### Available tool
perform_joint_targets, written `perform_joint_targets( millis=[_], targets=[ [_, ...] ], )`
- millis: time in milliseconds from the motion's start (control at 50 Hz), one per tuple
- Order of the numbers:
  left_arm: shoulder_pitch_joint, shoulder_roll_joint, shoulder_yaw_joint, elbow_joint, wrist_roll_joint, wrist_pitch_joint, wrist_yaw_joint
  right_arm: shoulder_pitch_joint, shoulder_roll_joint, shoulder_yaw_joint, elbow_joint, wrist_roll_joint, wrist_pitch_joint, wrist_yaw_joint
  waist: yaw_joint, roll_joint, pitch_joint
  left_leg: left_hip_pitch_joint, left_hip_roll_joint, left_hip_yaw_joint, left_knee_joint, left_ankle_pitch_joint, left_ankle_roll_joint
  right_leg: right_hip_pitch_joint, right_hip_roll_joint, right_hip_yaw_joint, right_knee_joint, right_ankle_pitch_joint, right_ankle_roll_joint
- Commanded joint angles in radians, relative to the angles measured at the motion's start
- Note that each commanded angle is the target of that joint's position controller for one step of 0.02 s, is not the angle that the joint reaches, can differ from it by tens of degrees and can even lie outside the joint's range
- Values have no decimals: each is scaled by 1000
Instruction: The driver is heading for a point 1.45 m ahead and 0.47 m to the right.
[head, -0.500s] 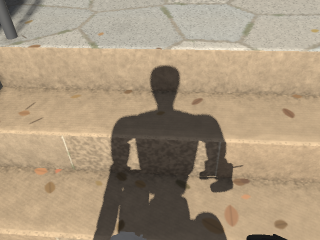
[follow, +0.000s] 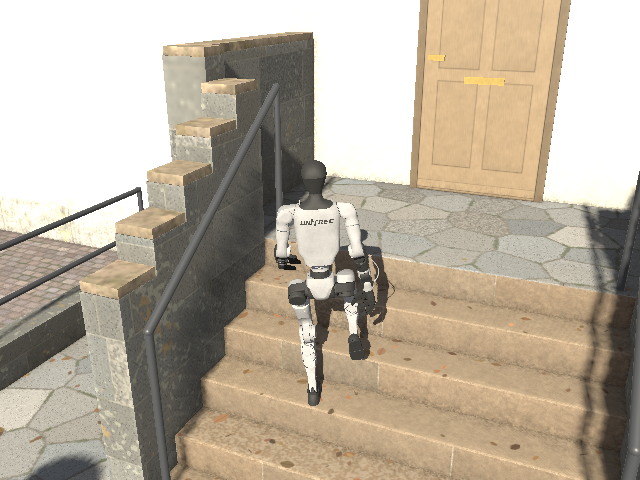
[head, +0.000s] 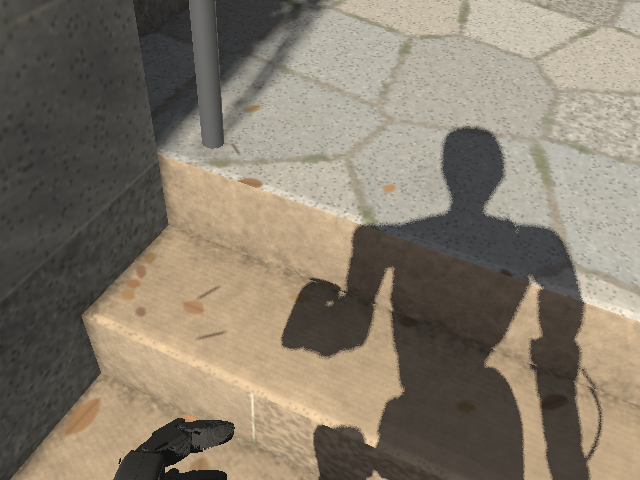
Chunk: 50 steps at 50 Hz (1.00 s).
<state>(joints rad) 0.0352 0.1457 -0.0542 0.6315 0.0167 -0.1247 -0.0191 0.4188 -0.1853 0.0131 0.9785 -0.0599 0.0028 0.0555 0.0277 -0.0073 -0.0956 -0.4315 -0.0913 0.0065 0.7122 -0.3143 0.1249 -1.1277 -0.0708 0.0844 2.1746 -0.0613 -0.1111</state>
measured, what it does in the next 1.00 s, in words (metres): climbs, turning right: right foot 0.18 m higher, then left foot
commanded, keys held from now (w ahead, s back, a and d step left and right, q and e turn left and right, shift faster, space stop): q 0.06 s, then e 0.94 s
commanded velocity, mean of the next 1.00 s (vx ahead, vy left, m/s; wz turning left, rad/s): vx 0.07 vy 0.00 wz -0.25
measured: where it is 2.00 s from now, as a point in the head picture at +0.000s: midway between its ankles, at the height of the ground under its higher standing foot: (425, 401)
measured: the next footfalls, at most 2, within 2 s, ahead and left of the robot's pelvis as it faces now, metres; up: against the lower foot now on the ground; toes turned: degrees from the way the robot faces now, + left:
right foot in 0.24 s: +0.27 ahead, -0.10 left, +0.18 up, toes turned +3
left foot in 0.84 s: +0.40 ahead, +0.12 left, +0.18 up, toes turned -16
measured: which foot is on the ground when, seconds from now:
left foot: down 0.00-0.30, up 0.32-0.82, down 0.84-1.00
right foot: up 0.00-0.22, down 0.24-0.84, up 0.86-1.00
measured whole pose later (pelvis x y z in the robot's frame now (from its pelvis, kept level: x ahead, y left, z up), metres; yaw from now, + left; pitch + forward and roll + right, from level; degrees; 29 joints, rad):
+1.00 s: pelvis +0.27 +0.05 +0.18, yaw -20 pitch +2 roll +0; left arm 0.17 0.25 0.05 0.63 -0.02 0.05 0.05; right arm 0.24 -0.19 -0.01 0.60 -0.05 0.04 -0.10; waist -0.02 -0.06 -0.04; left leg -0.44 0.02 0.07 0.66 -0.25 0.04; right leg -0.70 0.06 0.11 1.57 -0.37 0.12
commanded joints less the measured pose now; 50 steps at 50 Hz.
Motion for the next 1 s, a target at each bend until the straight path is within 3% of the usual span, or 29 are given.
perform_joint_targets(
  millis=[20,80,140,160,180,200,220,260,280,300,320,340,380,420,500,560,680,700,740,780,800,820,840,860,880,900,920,960,1000],
  targets=[
    [152,-63,-32,-22,-18,37,34,-138,-27,4,-98,-5,-23,7,98,96,92,-67,152,-218,-238,383,-101,-201,17,-91,259,-63,46],
    [-117,-93,-56,-151,39,39,52,-52,-55,-13,-73,17,8,-30,7,137,82,-75,107,-243,-301,321,-112,-215,19,-191,-48,59,83],
    [-255,-112,-77,-192,19,27,69,50,-60,-22,-76,18,33,-116,-65,142,1,128,218,-286,-460,554,-49,-161,7,-233,-368,36,130],
    [-207,-132,-77,-181,21,23,65,3,-53,-11,-86,13,41,-136,-12,171,-101,233,263,-247,-454,795,-16,-49,8,-155,-423,-28,107],
    [-138,-76,-55,-130,9,29,60,-55,-73,-17,-86,22,41,-134,19,170,-168,234,234,-58,-474,1201,-43,219,63,-271,-652,-100,60],
    [-105,-33,-24,-102,9,37,57,6,-122,-33,-61,21,39,-123,19,221,-228,293,237,-34,-414,1591,1,419,129,-311,-729,-276,34],
    [10,11,-1,-43,5,50,44,-1,-150,-35,-41,15,25,-108,57,258,-249,436,292,-43,-357,1860,48,455,144,-262,-816,-425,12],
    [189,81,24,81,-13,63,10,-139,-193,-39,-85,43,0,-99,129,186,-187,610,333,-13,-185,2093,70,491,135,-162,-1107,-363,-28],
    [273,163,53,118,15,78,-4,-133,-206,-54,-132,19,-19,-100,97,-18,-243,449,299,-34,-32,1953,25,710,112,60,-1147,-114,-84],
    [254,152,63,130,35,118,21,-178,-155,-52,-177,20,-20,-84,85,-243,-220,221,127,-27,262,1212,-35,789,1,398,-1498,-186,-192],
    [164,132,57,110,91,142,60,-206,-103,-47,-174,37,-11,-63,63,-346,-145,-22,-69,-136,903,179,-151,723,-126,840,-1804,-214,-314],
    [83,62,39,110,80,132,72,-169,-39,-31,-208,45,-12,-27,-30,-175,3,-180,-41,-247,1131,82,-113,559,-106,781,-1780,-369,-236],
    [62,24,43,143,-6,100,71,-137,3,-13,-241,20,-23,-7,-112,53,180,-344,17,-169,1120,88,-88,429,-19,436,-1624,-508,-123],
    [77,-3,41,153,-8,103,55,-110,11,-1,-240,27,-41,-13,-131,92,153,-363,61,-127,1109,100,-83,455,35,287,-1602,-401,-84],
    [149,56,44,109,18,120,59,-133,-8,5,-280,20,-45,-37,-99,-26,71,-410,84,-75,1064,301,-123,548,56,265,-1604,-175,-112],
    [183,105,59,46,3,149,84,-189,-27,1,-326,29,-43,-62,-61,-115,-18,-433,82,-54,926,343,-184,696,60,283,-1578,-26,-133],
    [241,137,81,-50,4,165,102,-283,-64,-7,-407,63,-42,-91,18,-163,-46,-620,71,-161,816,146,-260,966,-38,579,-1624,-268,-182],
    [193,134,83,-63,-18,177,104,-276,-35,3,-414,68,-43,-95,-12,-180,-5,-587,72,-103,660,61,-264,935,-15,535,-1642,-241,-170],
    [224,147,100,-85,-18,204,121,-351,3,26,-427,85,-37,-104,38,-181,29,-399,53,-20,229,-233,-257,879,21,481,-1698,-285,-102],
    [155,152,105,-107,2,194,110,-218,-74,-13,-351,96,-28,-102,14,-222,-8,-39,34,54,58,-20,-231,707,-2,432,-1706,-135,-98],
    [136,147,105,-92,-8,176,95,-168,-90,-31,-336,93,-24,-102,-26,-253,12,61,48,42,-88,103,-197,689,12,407,-1669,-51,-97],
    [117,113,97,-87,-4,164,89,-119,-118,-51,-320,78,-11,-108,-51,-232,13,179,86,-29,-176,203,-164,650,33,407,-1611,-48,-56],
    [120,68,91,-71,-14,151,76,-68,-140,-67,-317,51,-6,-107,-78,-89,2,335,180,-125,-220,278,-135,523,115,297,-1402,-251,3],
    [151,-5,82,-63,-29,136,66,-43,-193,-77,-357,6,4,-119,-69,205,-35,477,422,-396,-246,614,-39,304,276,156,-1054,-539,89],
    [227,95,109,-63,-56,125,59,-66,-209,-80,-419,-30,4,-128,-37,292,-148,390,564,-672,-378,354,79,331,204,145,-851,-591,163],
    [195,159,128,-53,-62,133,70,-139,-153,-67,-453,-27,11,-132,-28,206,-39,287,505,-601,-393,34,116,302,139,98,-680,-519,209],
    [156,182,132,-50,-61,148,77,-228,-99,-56,-465,-12,19,-138,-24,169,29,198,434,-490,-374,-129,75,272,104,62,-577,-446,226],
    [91,113,103,-90,-31,169,69,-266,-86,-39,-471,7,33,-164,-20,123,70,124,316,-319,-341,-106,73,244,95,50,-466,-309,249],
    [92,86,81,-97,-27,162,66,-233,-91,-37,-461,15,44,-191,-28,108,91,126,280,-189,-324,-40,108,214,119,-12,-510,-197,268]
  ],
)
